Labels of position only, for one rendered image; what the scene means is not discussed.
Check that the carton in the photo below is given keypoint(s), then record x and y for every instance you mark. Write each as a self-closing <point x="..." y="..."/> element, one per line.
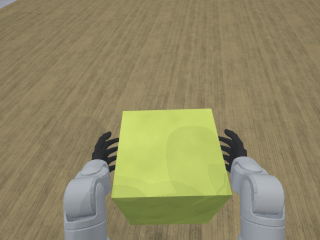
<point x="169" y="167"/>

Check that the robot left hand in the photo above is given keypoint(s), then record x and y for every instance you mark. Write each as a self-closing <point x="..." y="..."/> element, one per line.
<point x="101" y="152"/>

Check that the robot right hand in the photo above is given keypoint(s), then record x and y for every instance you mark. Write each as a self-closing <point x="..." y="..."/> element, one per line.
<point x="236" y="150"/>

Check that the left robot forearm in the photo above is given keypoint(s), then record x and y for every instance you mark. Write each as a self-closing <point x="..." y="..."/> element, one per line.
<point x="84" y="203"/>

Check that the right robot forearm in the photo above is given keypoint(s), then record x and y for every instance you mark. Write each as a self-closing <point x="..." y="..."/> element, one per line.
<point x="262" y="201"/>

